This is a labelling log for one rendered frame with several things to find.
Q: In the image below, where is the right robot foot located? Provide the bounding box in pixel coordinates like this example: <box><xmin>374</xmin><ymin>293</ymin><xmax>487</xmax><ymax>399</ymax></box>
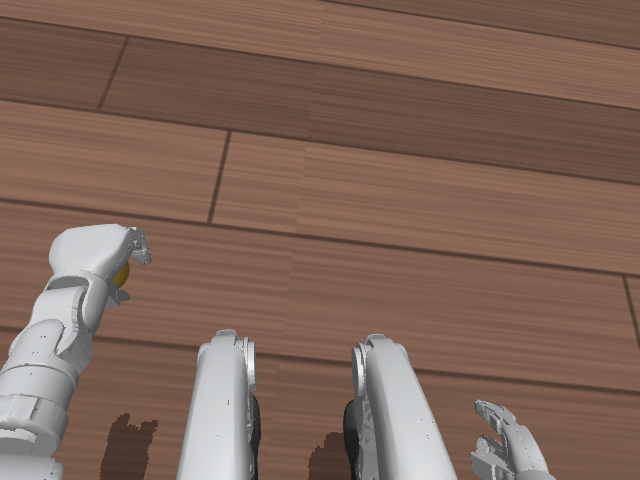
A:
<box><xmin>343</xmin><ymin>399</ymin><xmax>360</xmax><ymax>480</ymax></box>

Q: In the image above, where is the left robot arm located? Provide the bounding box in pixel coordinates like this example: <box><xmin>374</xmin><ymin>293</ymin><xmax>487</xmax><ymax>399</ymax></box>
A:
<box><xmin>0</xmin><ymin>270</ymin><xmax>109</xmax><ymax>480</ymax></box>

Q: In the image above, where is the left robot hand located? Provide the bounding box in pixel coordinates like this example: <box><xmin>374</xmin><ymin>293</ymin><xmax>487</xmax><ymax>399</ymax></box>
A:
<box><xmin>49</xmin><ymin>224</ymin><xmax>152</xmax><ymax>308</ymax></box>

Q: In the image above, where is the ball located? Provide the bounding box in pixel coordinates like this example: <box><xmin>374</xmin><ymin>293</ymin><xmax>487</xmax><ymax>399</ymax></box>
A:
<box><xmin>112</xmin><ymin>261</ymin><xmax>130</xmax><ymax>289</ymax></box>

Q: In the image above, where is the right robot hand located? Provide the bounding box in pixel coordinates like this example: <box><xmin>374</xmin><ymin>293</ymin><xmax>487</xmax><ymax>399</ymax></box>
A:
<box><xmin>471</xmin><ymin>400</ymin><xmax>549</xmax><ymax>480</ymax></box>

